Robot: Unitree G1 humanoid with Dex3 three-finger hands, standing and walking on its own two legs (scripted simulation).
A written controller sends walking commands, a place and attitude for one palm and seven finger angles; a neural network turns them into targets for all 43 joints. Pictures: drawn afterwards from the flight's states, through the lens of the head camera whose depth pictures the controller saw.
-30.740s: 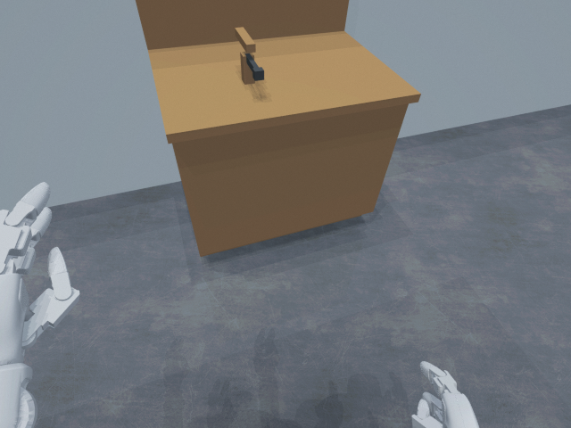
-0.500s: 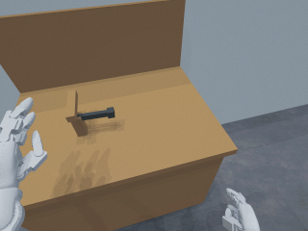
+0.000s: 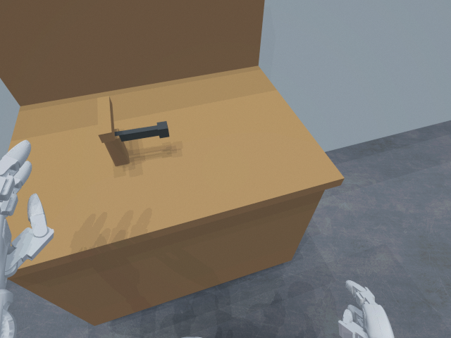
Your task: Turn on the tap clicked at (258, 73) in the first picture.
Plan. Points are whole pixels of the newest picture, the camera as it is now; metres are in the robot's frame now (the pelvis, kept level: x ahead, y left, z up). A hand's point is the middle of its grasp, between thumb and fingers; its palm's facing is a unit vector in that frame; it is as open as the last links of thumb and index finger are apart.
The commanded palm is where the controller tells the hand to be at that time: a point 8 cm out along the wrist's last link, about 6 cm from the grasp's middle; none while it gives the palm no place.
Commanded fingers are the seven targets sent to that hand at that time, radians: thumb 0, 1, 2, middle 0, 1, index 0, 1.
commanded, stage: step back with the hand held close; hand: left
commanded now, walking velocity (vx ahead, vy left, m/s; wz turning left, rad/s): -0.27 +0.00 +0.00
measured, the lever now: (163, 129) +0.56 +0.20 +0.02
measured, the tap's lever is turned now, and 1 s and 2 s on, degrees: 86 86 86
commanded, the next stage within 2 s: stop stepping back and stand still in 0.66 s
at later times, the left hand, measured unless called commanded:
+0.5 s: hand (48, 289) +0.14 +0.21 +0.17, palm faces +0.28 -0.85 -0.44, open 7.4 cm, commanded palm +0.09 +0.27 +0.19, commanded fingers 0.00 0.90 0.90 -0.20 -0.30 -0.20 -0.30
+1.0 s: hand out of the picture +0.01 +0.27 +0.17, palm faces +0.41 -0.84 -0.35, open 7.4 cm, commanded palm -0.05 +0.30 +0.19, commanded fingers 0.00 0.90 0.90 -0.20 -0.30 -0.20 -0.30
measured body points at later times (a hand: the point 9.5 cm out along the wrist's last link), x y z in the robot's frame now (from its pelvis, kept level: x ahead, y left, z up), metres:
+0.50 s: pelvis -0.07 -0.02 +0.00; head -0.03 +0.00 +0.45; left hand +0.12 +0.25 +0.19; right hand +0.13 -0.25 -0.08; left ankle +0.05 +0.08 -0.73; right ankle -0.10 -0.13 -0.73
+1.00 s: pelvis -0.19 +0.01 -0.02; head -0.19 +0.05 +0.43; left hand -0.02 +0.31 +0.18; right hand -0.02 -0.21 -0.08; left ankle -0.23 +0.12 -0.74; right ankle -0.13 -0.12 -0.73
